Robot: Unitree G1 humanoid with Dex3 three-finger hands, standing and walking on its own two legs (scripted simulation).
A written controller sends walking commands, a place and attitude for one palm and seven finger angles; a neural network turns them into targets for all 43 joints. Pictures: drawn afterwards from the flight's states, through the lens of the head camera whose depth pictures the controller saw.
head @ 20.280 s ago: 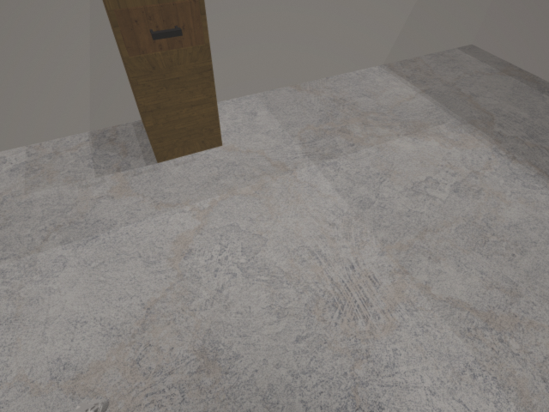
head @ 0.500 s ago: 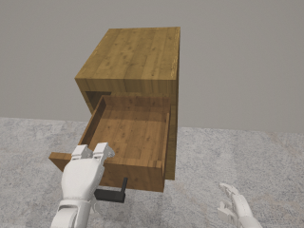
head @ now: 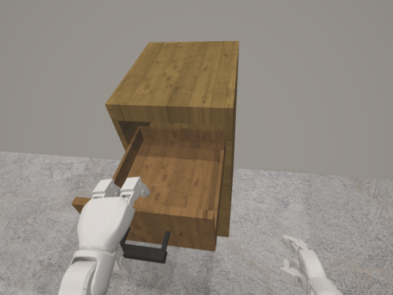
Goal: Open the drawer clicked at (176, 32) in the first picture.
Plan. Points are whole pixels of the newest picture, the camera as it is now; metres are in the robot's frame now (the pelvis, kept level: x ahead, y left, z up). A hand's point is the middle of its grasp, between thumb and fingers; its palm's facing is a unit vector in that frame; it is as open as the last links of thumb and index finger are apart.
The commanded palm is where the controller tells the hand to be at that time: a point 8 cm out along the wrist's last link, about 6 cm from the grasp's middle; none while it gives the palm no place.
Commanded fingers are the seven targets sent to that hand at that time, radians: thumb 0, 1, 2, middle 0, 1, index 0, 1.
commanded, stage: draw the hand back to the body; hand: left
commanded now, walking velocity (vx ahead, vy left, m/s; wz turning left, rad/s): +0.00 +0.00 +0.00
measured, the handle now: (143, 243) +0.24 +0.19 -0.08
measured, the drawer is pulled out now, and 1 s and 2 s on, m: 0.30 0.30 0.30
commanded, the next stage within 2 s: step back with the hand held close in 1.66 s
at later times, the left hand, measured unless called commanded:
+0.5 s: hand (97, 227) +0.20 +0.22 +0.08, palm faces +0.09 -0.13 -0.99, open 13.9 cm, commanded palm +0.15 +0.22 +0.14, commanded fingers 0.00 -0.50 0.30 -0.30 -1.20 -0.30 -1.20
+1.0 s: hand (76, 206) +0.20 +0.23 +0.15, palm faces +0.39 -0.85 -0.36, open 12.6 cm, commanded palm +0.14 +0.27 +0.17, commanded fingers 0.00 0.13 0.57 -0.25 -0.80 -0.25 -0.80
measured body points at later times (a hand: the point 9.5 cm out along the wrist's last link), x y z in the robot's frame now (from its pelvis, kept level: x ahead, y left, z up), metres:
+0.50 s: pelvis +0.00 +0.00 +0.00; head +0.00 -0.03 +0.45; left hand +0.18 +0.22 +0.14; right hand +0.23 -0.19 -0.09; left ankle -0.04 +0.13 -0.73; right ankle +0.05 -0.11 -0.73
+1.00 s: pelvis +0.02 +0.01 +0.01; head +0.01 +0.00 +0.46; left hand +0.17 +0.27 +0.17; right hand +0.22 -0.18 -0.07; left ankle -0.04 +0.13 -0.73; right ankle +0.05 -0.11 -0.73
